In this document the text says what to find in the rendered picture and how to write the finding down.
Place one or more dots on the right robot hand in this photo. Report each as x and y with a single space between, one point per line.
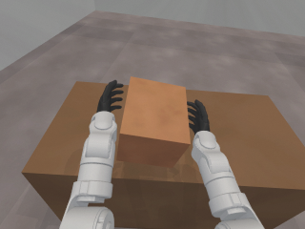
200 121

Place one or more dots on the carton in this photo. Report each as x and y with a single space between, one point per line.
155 125

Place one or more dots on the robot left upper arm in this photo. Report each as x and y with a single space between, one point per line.
88 217

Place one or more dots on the pedestal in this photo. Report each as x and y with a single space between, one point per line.
265 155

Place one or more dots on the left robot hand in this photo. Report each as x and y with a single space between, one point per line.
105 101

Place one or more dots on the left robot forearm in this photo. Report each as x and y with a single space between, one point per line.
94 182

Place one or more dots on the robot right upper arm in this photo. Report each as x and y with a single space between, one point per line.
248 223

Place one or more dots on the right robot forearm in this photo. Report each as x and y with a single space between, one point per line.
226 200

